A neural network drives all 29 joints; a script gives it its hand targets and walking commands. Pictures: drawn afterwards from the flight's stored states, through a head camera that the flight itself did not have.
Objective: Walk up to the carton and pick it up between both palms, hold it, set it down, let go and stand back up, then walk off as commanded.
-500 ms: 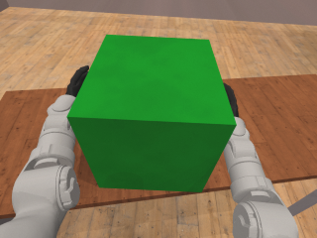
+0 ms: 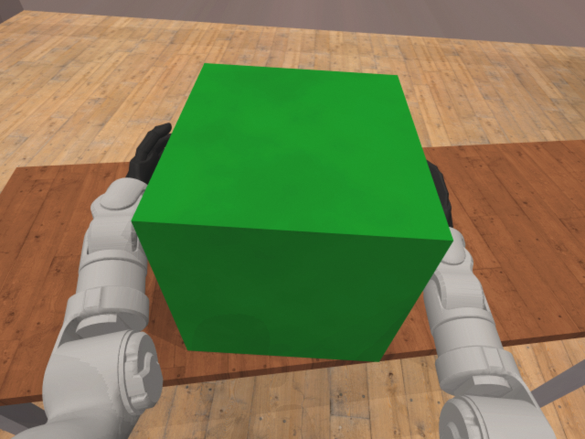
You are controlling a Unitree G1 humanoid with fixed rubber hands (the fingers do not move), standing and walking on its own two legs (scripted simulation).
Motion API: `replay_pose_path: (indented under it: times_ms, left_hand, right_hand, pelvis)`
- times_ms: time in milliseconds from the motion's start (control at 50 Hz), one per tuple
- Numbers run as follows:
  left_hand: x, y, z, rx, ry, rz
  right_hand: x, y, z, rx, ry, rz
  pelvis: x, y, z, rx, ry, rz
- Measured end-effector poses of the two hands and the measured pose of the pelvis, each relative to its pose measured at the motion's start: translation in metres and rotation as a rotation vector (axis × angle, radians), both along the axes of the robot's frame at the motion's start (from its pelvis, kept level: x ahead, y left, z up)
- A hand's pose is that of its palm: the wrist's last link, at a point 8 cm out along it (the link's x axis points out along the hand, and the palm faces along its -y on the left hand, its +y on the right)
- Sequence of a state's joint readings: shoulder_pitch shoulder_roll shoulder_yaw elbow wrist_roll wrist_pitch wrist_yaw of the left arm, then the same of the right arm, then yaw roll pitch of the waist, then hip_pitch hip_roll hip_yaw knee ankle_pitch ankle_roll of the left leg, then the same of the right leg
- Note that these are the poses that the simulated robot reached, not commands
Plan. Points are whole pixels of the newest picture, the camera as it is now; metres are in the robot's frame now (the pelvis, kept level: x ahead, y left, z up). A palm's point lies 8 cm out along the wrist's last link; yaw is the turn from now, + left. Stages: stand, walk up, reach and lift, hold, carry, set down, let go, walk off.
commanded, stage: reach and lift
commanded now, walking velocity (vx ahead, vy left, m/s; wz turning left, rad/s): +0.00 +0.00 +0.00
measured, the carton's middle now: (292, 213) +0.42 -0.02 +0.09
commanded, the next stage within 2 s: none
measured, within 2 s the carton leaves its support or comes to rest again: leaves its support in 0.36 s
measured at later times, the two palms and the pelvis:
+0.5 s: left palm (142, 185) +0.40 +0.17 +0.18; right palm (446, 229) +0.33 -0.21 +0.13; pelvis -0.02 -0.01 +0.00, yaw +0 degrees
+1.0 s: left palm (121, 171) +0.39 +0.18 +0.21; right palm (447, 192) +0.36 -0.20 +0.18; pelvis -0.02 -0.01 +0.00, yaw +0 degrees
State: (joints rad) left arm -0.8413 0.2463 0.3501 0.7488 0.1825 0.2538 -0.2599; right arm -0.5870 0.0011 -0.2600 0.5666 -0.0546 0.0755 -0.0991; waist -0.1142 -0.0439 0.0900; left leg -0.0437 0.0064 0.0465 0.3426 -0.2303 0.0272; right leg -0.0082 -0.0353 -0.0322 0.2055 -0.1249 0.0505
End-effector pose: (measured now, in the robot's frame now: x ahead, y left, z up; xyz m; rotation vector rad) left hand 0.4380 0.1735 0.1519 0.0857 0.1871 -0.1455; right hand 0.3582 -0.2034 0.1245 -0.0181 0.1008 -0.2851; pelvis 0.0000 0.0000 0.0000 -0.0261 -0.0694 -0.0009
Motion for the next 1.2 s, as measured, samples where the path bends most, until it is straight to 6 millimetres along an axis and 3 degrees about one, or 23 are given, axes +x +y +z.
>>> replay_pose_path:
  times_ms: [440, 700, 960, 1200]
  left_hand:
    - [-0.032, -0.006, 0.014, 0.016, 0.016, 0.054]
    - [-0.035, -0.001, 0.055, -0.002, -0.022, 0.095]
    - [-0.042, 0.006, 0.053, 0.020, -0.025, 0.136]
    - [-0.063, -0.001, 0.068, 0.006, -0.052, 0.177]
  right_hand:
    - [-0.023, -0.005, 0.002, 0.003, 0.018, 0.025]
    - [-0.012, -0.002, 0.041, 0.027, -0.020, 0.060]
    - [-0.002, 0.002, 0.050, 0.052, -0.018, 0.097]
    - [-0.008, -0.007, 0.078, 0.052, -0.038, 0.134]
  pelvis:
    - [-0.022, -0.005, 0.001, 0.005, 0.000, -0.004]
    - [-0.029, -0.009, 0.001, 0.012, -0.003, -0.003]
    - [-0.017, -0.012, 0.001, 0.005, -0.003, 0.008]
    - [-0.017, -0.018, 0.001, 0.003, -0.018, 0.008]
